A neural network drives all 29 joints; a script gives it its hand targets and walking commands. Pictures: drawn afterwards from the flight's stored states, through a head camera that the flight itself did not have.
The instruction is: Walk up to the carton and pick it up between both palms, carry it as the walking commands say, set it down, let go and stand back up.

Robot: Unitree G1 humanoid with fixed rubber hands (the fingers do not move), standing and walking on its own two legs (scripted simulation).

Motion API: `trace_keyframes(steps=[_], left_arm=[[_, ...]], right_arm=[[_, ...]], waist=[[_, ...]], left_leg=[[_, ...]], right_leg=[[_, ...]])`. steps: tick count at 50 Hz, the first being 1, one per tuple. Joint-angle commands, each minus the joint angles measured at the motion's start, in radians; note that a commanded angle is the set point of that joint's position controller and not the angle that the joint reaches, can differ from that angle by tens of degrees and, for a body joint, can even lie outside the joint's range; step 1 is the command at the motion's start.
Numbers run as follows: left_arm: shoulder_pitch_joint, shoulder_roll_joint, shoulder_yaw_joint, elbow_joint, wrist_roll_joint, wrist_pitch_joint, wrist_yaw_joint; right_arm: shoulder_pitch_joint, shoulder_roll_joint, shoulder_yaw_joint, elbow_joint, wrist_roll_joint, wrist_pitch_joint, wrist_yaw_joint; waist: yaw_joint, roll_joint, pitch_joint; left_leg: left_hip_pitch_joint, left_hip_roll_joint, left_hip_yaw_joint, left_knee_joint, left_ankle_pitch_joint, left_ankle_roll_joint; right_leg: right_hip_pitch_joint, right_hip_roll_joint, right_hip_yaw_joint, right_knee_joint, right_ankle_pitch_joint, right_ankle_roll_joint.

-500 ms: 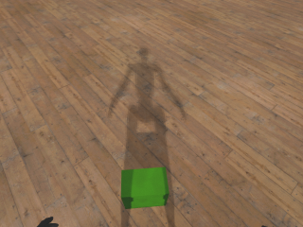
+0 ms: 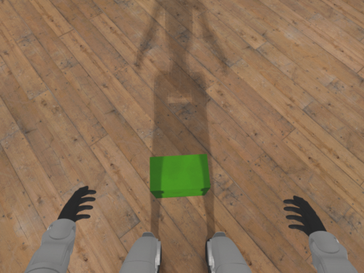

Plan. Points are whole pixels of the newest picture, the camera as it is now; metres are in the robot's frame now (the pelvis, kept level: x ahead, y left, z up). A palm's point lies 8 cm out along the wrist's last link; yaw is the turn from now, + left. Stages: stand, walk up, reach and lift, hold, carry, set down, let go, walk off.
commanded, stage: reach and lift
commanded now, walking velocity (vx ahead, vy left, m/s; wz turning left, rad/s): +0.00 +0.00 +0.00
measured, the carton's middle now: (179, 177) +0.42 +0.03 -0.61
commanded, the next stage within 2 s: none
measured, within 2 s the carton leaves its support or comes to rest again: neither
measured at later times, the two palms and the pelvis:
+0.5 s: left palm (82, 186) +0.30 +0.27 -0.13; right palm (272, 176) +0.34 -0.21 -0.13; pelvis -0.07 +0.00 -0.05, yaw +1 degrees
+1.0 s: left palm (100, 156) +0.39 +0.26 -0.18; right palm (253, 147) +0.43 -0.19 -0.18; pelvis -0.05 +0.00 -0.07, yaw +1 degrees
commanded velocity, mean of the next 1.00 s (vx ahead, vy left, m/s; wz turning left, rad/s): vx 0.00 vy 0.00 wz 0.00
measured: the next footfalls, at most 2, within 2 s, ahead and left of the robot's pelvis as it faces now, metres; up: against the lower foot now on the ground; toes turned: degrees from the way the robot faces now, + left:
none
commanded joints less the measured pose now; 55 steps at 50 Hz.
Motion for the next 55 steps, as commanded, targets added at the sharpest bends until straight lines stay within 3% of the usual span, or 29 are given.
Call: trace_keyframes(steps=[1, 2, 4, 6, 7, 12, 15, 16, 17, 20, 25, 26, 30, 31, 32, 33, 34, 35, 37, 42, 43, 45, 46, 47, 48, 51, 53, 55], left_arm=[[-0.145, 0.043, 0.156, 0.017, -0.074, -0.066, 0.009], [-0.172, 0.049, 0.158, 0.008, -0.076, -0.071, 0.009], [-0.217, 0.048, 0.159, 0.003, -0.085, -0.073, 0.006], [-0.314, 0.050, 0.150, -0.032, -0.101, -0.069, 0.009], [-0.344, 0.073, 0.167, -0.021, -0.091, -0.061, 0.012], [-0.592, 0.082, 0.172, -0.020, -0.110, 0.000, 0.010], [-0.652, 0.048, 0.174, 0.029, -0.117, 0.039, 0.009], [-0.709, 0.055, 0.177, 0.029, -0.119, 0.048, 0.011], [-0.714, 0.054, 0.189, 0.047, -0.108, 0.056, 0.013], [-0.829, 0.002, 0.168, 0.069, -0.129, 0.054, 0.010], [-0.908, -0.017, 0.209, 0.097, -0.100, 0.033, 0.036], [-0.927, -0.014, 0.213, 0.113, -0.100, 0.020, 0.040], [-0.961, 0.012, 0.268, 0.081, -0.095, -0.038, 0.059], [-0.989, 0.010, 0.246, 0.036, -0.113, -0.050, 0.063], [-0.981, 0.031, 0.262, 0.033, -0.108, -0.060, 0.066], [-1.011, 0.043, 0.254, -0.017, -0.119, -0.070, 0.067], [-1.002, 0.055, 0.256, -0.039, -0.118, -0.078, 0.068], [-1.044, 0.054, 0.247, -0.060, -0.134, -0.082, 0.067], [-1.067, 0.066, 0.264, -0.050, -0.145, -0.081, 0.062], [-1.028, 0.018, 0.285, 0.034, -0.121, -0.085, 0.046], [-1.010, 0.017, 0.305, 0.072, -0.096, -0.088, 0.043], [-1.001, -0.006, 0.300, 0.138, -0.084, -0.083, 0.038], [-0.981, -0.019, 0.305, 0.144, -0.072, -0.087, 0.034], [-0.980, -0.031, 0.308, 0.102, -0.061, -0.093, 0.034], [-0.975, -0.052, 0.292, 0.134, -0.068, -0.096, 0.032], [-1.009, -0.061, 0.282, 0.154, -0.087, -0.108, 0.021], [-1.061, -0.031, 0.304, 0.142, -0.064, -0.117, 0.024], [-1.085, -0.035, 0.301, 0.145, -0.064, -0.112, 0.025]], right_arm=[[-0.190, -0.089, -0.115, -0.077, 0.037, -0.057, -0.061], [-0.223, -0.082, -0.094, -0.085, 0.046, -0.058, -0.064], [-0.280, -0.074, -0.080, -0.087, 0.059, -0.051, -0.069], [-0.386, -0.095, -0.091, -0.106, 0.053, -0.041, -0.068], [-0.414, -0.079, -0.088, -0.079, 0.058, -0.029, -0.065], [-0.655, -0.092, -0.095, -0.033, 0.064, 0.045, -0.057], [-0.736, -0.075, -0.081, 0.023, 0.072, 0.084, -0.049], [-0.776, -0.097, -0.106, 0.041, 0.059, 0.091, -0.051], [-0.789, -0.105, -0.108, 0.064, 0.058, 0.101, -0.049], [-0.901, -0.088, -0.121, 0.105, 0.058, 0.094, -0.040], [-1.012, -0.116, -0.166, 0.160, 0.060, 0.062, -0.034], [-1.041, -0.123, -0.176, 0.164, 0.059, 0.047, -0.034], [-1.112, -0.154, -0.199, 0.099, 0.060, -0.020, -0.051], [-1.140, -0.166, -0.192, 0.062, 0.069, -0.033, -0.054], [-1.118, -0.159, -0.179, 0.080, 0.069, -0.036, -0.060], [-1.159, -0.146, -0.164, 0.022, 0.095, -0.042, -0.064], [-1.162, -0.155, -0.168, -0.002, 0.090, -0.046, -0.066], [-1.219, -0.157, -0.162, -0.015, 0.093, -0.048, -0.070], [-1.238, -0.156, -0.173, -0.004, 0.078, -0.041, -0.079], [-1.161, -0.084, -0.187, 0.104, 0.064, -0.033, -0.070], [-1.142, -0.074, -0.194, 0.140, 0.056, -0.035, -0.068], [-1.108, -0.070, -0.209, 0.222, 0.036, -0.030, -0.061], [-1.111, -0.055, -0.219, 0.212, 0.039, -0.033, -0.055], [-1.090, -0.051, -0.223, 0.199, 0.030, -0.042, -0.052], [-1.089, -0.046, -0.231, 0.228, 0.036, -0.047, -0.047], [-1.198, -0.037, -0.190, 0.148, 0.054, -0.070, -0.040], [-1.213, -0.035, -0.182, 0.171, 0.052, -0.077, -0.040], [-1.237, -0.058, -0.202, 0.188, 0.044, -0.073, -0.043]], waist=[[0.036, -0.050, -0.735], [0.055, -0.046, -0.753], [0.055, -0.020, -0.792], [0.042, -0.029, -0.795], [0.061, -0.028, -0.752], [0.056, -0.005, -0.634], [0.057, 0.003, -0.591], [0.030, -0.002, -0.612], [0.045, 0.016, -0.607], [0.017, 0.035, -0.602], [0.041, 0.052, -0.756], [0.027, 0.045, -0.761], [0.045, 0.024, -0.996], [0.033, 0.028, -1.106], [0.049, 0.005, -1.141], [0.073, 0.006, -1.255], [0.066, 0.004, -1.347], [0.076, -0.003, -1.353], [0.064, -0.037, -1.352], [0.050, -0.018, -1.240], [0.062, -0.013, -1.194], [0.042, -0.008, -1.139], [0.054, 0.004, -1.122], [0.050, 0.018, -1.148], [0.041, 0.025, -1.121], [0.054, -0.010, -1.089], [0.080, -0.013, -1.070], [0.064, 0.004, -1.081]], left_leg=[[-0.112, -0.099, 0.009, 0.102, 0.577, -0.007], [-0.143, -0.106, 0.020, 0.106, 0.547, -0.007], [-0.186, -0.103, 0.023, 0.116, 0.529, -0.005], [-0.195, -0.091, 0.028, 0.109, 0.457, -0.003], [-0.213, -0.082, 0.037, 0.107, 0.384, -0.003], [-0.274, -0.085, 0.054, 0.085, 0.093, -0.004], [-0.314, -0.084, 0.056, 0.091, 0.029, -0.004], [-0.319, -0.086, 0.056, 0.095, 0.017, -0.011], [-0.322, -0.086, 0.053, 0.099, 0.018, -0.012], [-0.358, -0.085, 0.042, 0.120, 0.024, -0.011], [-0.348, -0.089, 0.037, 0.159, 0.118, -0.025], [-0.364, -0.090, 0.032, 0.170, 0.157, -0.026], [-0.352, -0.104, 0.027, 0.222, 0.372, -0.018], [-0.308, -0.107, 0.023, 0.231, 0.436, -0.017], [-0.335, -0.113, 0.030, 0.244, 0.483, -0.012], [-0.308, -0.114, 0.025, 0.242, 0.525, -0.006], [-0.317, -0.118, 0.032, 0.253, 0.578, -0.003], [-0.334, -0.122, 0.034, 0.244, 0.557, 0.000], [-0.415, -0.122, 0.041, 0.238, 0.547, 0.004], [-0.453, -0.118, 0.038, 0.234, 0.570, -0.008], [-0.501, -0.116, 0.047, 0.242, 0.557, -0.009], [-0.501, -0.114, 0.046, 0.244, 0.515, -0.016], [-0.505, -0.111, 0.043, 0.235, 0.518, -0.010], [-0.463, -0.113, 0.039, 0.236, 0.568, -0.016], [-0.497, -0.109, 0.031, 0.238, 0.555, -0.017], [-0.590, -0.110, 0.030, 0.278, 0.474, -0.011], [-0.658, -0.108, 0.032, 0.316, 0.452, -0.010], [-0.667, -0.104, 0.028, 0.353, 0.431, -0.012]], right_leg=[[0.104, 0.044, -0.050, 0.105, 0.740, 0.012], [0.120, 0.040, -0.048, 0.111, 0.725, 0.012], [0.117, 0.035, -0.042, 0.112, 0.714, 0.005], [0.055, 0.044, -0.062, 0.099, 0.561, 0.002], [0.011, 0.043, -0.068, 0.094, 0.436, 0.008], [-0.135, 0.041, -0.089, 0.061, 0.034, -0.002], [-0.174, 0.041, -0.101, 0.071, -0.051, -0.012], [-0.184, 0.044, -0.105, 0.074, -0.055, -0.013], [-0.209, 0.042, -0.106, 0.083, -0.066, -0.014], [-0.291, 0.048, -0.112, 0.114, -0.061, -0.023], [-0.352, 0.060, -0.114, 0.161, 0.023, -0.025], [-0.378, 0.063, -0.117, 0.176, 0.072, -0.023], [-0.322, 0.072, -0.090, 0.223, 0.309, -0.022], [-0.284, 0.073, -0.093, 0.234, 0.375, -0.025], [-0.244, 0.070, -0.080, 0.244, 0.450, -0.024], [-0.176, 0.070, -0.068, 0.255, 0.508, -0.027], [-0.109, 0.069, -0.060, 0.268, 0.605, -0.028], [-0.093, 0.068, -0.053, 0.267, 0.594, -0.029], [-0.059, 0.063, -0.049, 0.267, 0.629, -0.025], [-0.165, 0.063, -0.054, 0.256, 0.641, -0.018], [-0.197, 0.059, -0.049, 0.263, 0.638, -0.015], [-0.301, 0.058, -0.062, 0.247, 0.534, -0.014], [-0.320, 0.060, -0.062, 0.245, 0.529, -0.017], [-0.322, 0.065, -0.067, 0.245, 0.563, -0.018], [-0.376, 0.066, -0.074, 0.256, 0.549, -0.019], [-0.406, 0.056, -0.066, 0.288, 0.488, -0.020], [-0.483, 0.052, -0.066, 0.330, 0.463, -0.021], [-0.556, 0.056, -0.066, 0.359, 0.406, -0.022]])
